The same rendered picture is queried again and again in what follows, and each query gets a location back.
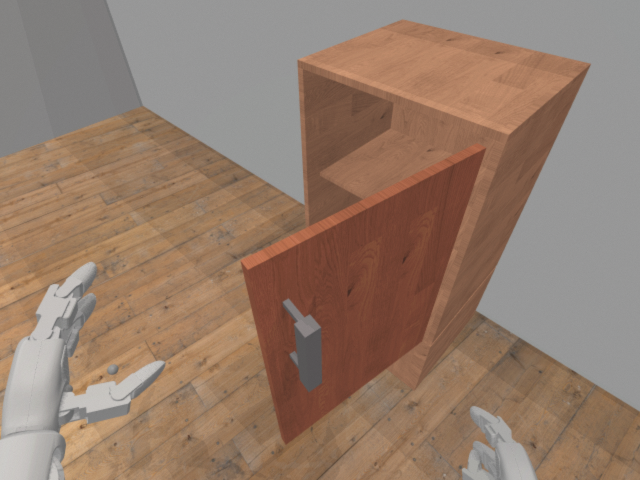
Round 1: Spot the cupboard door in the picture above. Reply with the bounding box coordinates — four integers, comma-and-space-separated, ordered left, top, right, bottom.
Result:
240, 143, 486, 445

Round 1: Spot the right robot hand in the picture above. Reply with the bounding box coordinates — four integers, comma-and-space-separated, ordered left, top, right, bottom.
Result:
462, 406, 538, 480

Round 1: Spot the handle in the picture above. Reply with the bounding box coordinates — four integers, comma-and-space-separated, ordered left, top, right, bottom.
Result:
282, 298, 322, 392

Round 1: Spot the left robot forearm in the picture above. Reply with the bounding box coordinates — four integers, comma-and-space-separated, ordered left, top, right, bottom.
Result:
0, 430, 66, 480

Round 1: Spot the left robot hand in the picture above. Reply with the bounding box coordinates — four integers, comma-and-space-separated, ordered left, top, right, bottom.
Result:
1, 262, 166, 439

